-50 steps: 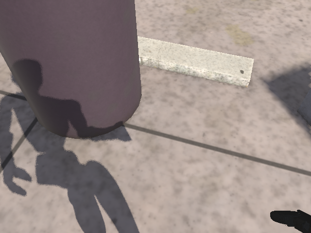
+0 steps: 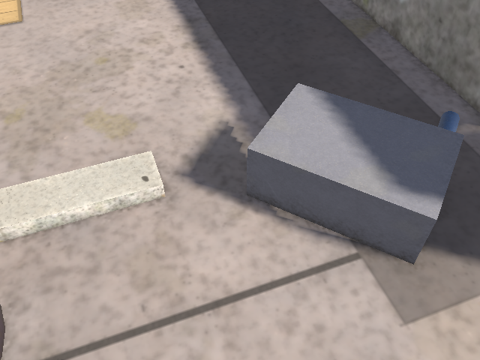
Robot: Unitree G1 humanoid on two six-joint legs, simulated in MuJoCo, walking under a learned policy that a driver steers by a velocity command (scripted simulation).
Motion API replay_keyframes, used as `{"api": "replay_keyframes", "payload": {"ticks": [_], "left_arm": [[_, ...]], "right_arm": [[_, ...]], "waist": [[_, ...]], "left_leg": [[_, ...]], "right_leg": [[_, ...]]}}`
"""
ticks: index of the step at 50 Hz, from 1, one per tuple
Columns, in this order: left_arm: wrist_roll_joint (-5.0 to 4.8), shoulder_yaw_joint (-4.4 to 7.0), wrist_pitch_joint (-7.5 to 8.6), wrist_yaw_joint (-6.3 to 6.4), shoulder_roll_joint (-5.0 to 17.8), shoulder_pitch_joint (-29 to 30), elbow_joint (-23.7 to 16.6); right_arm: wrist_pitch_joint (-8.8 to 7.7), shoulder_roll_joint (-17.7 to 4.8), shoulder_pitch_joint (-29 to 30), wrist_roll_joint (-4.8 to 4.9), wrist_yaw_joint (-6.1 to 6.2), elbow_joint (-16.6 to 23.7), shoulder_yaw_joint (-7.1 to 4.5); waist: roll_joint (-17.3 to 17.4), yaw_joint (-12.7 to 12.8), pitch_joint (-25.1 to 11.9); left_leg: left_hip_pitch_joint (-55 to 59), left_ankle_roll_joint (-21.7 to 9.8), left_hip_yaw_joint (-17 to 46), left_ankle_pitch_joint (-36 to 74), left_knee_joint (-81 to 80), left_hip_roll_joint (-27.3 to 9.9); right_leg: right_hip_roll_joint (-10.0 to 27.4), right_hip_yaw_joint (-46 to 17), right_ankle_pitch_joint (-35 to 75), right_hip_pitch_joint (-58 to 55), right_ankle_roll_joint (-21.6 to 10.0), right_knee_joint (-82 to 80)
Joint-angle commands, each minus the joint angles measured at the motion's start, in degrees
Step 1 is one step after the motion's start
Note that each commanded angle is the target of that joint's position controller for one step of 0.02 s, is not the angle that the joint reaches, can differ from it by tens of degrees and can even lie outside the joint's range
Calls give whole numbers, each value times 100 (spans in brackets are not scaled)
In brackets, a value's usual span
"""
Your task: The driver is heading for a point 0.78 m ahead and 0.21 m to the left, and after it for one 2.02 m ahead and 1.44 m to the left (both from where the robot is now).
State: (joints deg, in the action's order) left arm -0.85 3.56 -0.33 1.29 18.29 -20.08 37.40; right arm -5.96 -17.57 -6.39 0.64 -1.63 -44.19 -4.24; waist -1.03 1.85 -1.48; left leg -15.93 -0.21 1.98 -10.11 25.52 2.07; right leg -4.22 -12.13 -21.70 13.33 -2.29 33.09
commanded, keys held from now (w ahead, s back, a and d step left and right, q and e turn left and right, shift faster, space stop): w+q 1.00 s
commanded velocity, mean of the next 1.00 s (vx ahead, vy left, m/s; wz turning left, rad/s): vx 0.48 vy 0.00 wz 0.38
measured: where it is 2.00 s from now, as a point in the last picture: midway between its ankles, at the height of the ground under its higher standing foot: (163, 245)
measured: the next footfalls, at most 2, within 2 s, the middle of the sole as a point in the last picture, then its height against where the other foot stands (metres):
right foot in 0.38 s outside the picture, level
left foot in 0.86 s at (183, 354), level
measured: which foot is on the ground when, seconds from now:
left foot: down 0.00-0.38, up 0.40-0.84, down 0.86-1.00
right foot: up 0.00-0.36, down 0.38-0.86, up 0.88-1.00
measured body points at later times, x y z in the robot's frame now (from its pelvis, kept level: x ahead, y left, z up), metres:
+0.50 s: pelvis +0.22 -0.03 +0.00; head +0.25 -0.03 +0.45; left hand +0.37 +0.25 -0.07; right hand +0.30 -0.31 -0.13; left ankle +0.10 +0.10 -0.65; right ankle +0.28 -0.13 -0.74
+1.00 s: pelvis +0.47 +0.10 -0.01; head +0.50 +0.13 +0.44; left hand +0.42 +0.40 -0.12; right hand +0.74 -0.07 -0.10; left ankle +0.50 +0.19 -0.74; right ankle +0.45 -0.09 -0.64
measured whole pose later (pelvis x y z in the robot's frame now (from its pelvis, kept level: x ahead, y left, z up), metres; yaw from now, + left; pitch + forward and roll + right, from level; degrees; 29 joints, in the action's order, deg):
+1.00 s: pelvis +0.47 +0.10 -0.01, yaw +29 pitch +1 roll -1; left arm -0.6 2.6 6.0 0.0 17.8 -14.1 42.8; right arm -2.4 -17.9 -11.1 0.9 -2.2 -36.3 -3.5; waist -0.4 0.9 4.9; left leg -22.5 -5.6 0.0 -9.7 31.1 5.1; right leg 3.3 -1.6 -22.9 21.9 0.6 68.3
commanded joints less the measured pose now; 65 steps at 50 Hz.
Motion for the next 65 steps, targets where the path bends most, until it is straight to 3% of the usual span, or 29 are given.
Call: {"api": "replay_keyframes", "payload": {"ticks": [1,2,3,6,11,15,18,19,20,21,22,24,26,31,35,39,41,42,43,44,45,46,47,49,50,53,58,61,65], "left_arm": [[-96,18,232,35,330,397,-765],[-123,112,282,24,692,437,-636],[-60,129,326,-19,738,525,-547],[102,83,521,-107,489,965,-580],[71,-110,676,-208,-16,1724,-790],[-46,-7,710,-261,277,1868,-824],[-26,192,703,-169,636,1021,-613],[51,287,693,-105,885,234,-512],[196,403,609,-72,1385,-500,-400],[199,342,569,-138,1147,-531,-291],[133,221,563,-143,722,-173,-282],[123,110,552,-150,347,354,-213],[168,95,605,-154,247,665,-126],[112,208,719,-147,473,718,153],[76,272,669,-100,734,556,347],[-40,340,540,-99,951,267,566],[-56,381,441,-68,1130,247,591],[-70,394,381,-47,1204,251,588],[-76,355,343,-12,1141,284,563],[70,227,373,9,860,110,459],[221,-38,522,-83,69,-403,110],[18,43,713,-149,632,265,82],[-159,104,800,-180,869,766,-86],[62,79,855,-102,754,777,-4],[99,105,806,-92,779,654,18],[188,68,641,-105,604,622,51],[161,-110,645,-205,202,1565,-115],[49,-114,681,-282,268,1995,-212],[1,-61,660,-383,427,2283,-414]], "right_arm": [[-62,-1387,-1446,-171,-13,-165,-330],[-70,-986,-1198,-35,-17,-100,-219],[-55,-743,-1076,9,1,-50,-138],[35,-619,-1031,-20,68,28,-43],[161,-817,-1330,66,214,-60,-94],[228,-918,-1599,139,234,-106,-128],[239,-813,-1510,101,231,-32,-114],[216,-535,-1423,12,203,85,-24],[166,14,-1832,19,232,287,134],[134,-220,-2074,161,246,333,108],[166,-646,-1786,243,240,291,-21],[224,-584,-1299,139,212,332,-30],[329,-400,-1211,113,164,378,-27],[416,-171,-696,37,73,698,61],[341,-133,79,34,-96,957,132],[351,-275,595,56,-208,1273,102],[376,-452,444,31,-230,1350,10],[397,-634,-40,32,-218,1273,-97],[425,-926,-991,76,-158,1043,-283],[504,-1392,-1929,111,-34,830,-474],[453,-1975,-1618,138,-14,933,-518],[361,-1438,-1708,95,-37,1137,-366],[284,-1147,-1541,38,-52,1054,-277],[251,-890,-872,25,-21,1121,-198],[240,-764,-705,-62,19,1182,-144],[200,-789,-654,-29,106,1094,-151],[191,-766,-1008,-13,193,802,-102],[168,-858,-1373,-20,151,558,-87],[219,-933,-1596,-14,146,289,-102]], "waist": [[1563,-528,92],[1109,-463,585],[985,-419,708],[762,-437,600],[827,-610,452],[901,-524,358],[804,82,-59],[531,494,-672],[-954,534,-1668],[-1732,380,-1672],[-1102,332,-788],[-556,135,36],[-646,-85,314],[-283,-150,510],[-148,108,642],[-110,181,740],[-264,-17,446],[-323,-320,94],[-253,-845,-403],[376,-1180,-958],[1789,-388,-1554],[997,-864,-1988],[702,-889,-1143],[115,-381,-362],[267,-203,-235],[332,-72,-42],[480,-478,207],[555,-724,351],[506,-738,551]], "left_leg": [[2089,-1455,4002,-3050,-1497,-2437],[1882,-1557,3821,-3295,-1533,-2349],[1824,-1404,3244,-2813,-1517,-2024],[1516,-1236,2315,-1104,-1615,-1473],[779,-1124,1335,568,-1531,-978],[641,-990,1694,582,-1298,-1240],[401,-637,1578,1303,-327,-984],[-182,-437,1342,899,943,-663],[-1738,-66,594,-938,2969,70],[-2524,-6,641,-2347,4096,-30],[-2865,-29,687,-1891,4553,-364],[-2698,-25,458,-1141,4375,-696],[-2321,-3,416,-757,4114,-893],[-2484,121,360,243,3089,-942],[-2075,20,-35,1208,1704,-799],[-2084,-267,-265,831,1095,-667],[-1552,-490,-600,217,1024,-314],[-856,-639,-776,-17,981,-51],[493,-845,-826,198,716,209],[2318,-1168,295,212,679,-403],[3879,-2233,3719,-1225,-44,-1817],[3969,-2229,4598,-1761,-796,-2057],[3386,-1964,3781,-1268,-914,-1913],[1823,-1694,2611,87,-913,-1459],[1336,-1666,2316,488,-1059,-1290],[565,-1748,1849,1142,-1320,-1103],[105,-1340,916,887,-1327,-657],[428,-1297,1009,580,-1327,-932],[1722,-1205,1154,1463,-969,-1478]], "right_leg": [[1,238,-1444,3176,15,2365],[334,147,-994,3588,40,2892],[522,367,-473,3668,61,2986],[813,732,469,3337,187,2504],[466,1157,1350,1937,528,449],[352,979,1877,947,498,-308],[411,1023,1702,-641,152,-778],[1035,504,1449,-1881,-150,-689],[2444,-1486,392,-3652,-786,-933],[2932,-3070,-649,-3398,-1158,-1660],[2732,-2447,-994,-2703,-1023,-1795],[2201,-975,216,-1573,-830,-1981],[1936,-142,1049,-896,-768,-2294],[1932,925,2142,-731,-889,-2637],[1835,1660,2303,-792,-710,-2677],[2046,1963,2854,-1501,-540,-2354],[2043,2166,4721,-1786,-420,-1597],[1972,2298,5630,-1767,-343,-765],[1774,2489,5798,-1287,-166,463],[1537,2480,3905,182,96,2273],[356,1817,-1176,2583,410,4193],[402,643,-1201,3095,323,4676],[618,666,-608,3464,222,4524],[1017,691,157,2890,235,3583],[1128,650,316,2501,279,3359],[1104,801,641,2177,540,2748],[822,1064,2812,1684,656,598],[762,1071,3194,1595,498,127],[707,1042,2177,2336,101,-209]]}}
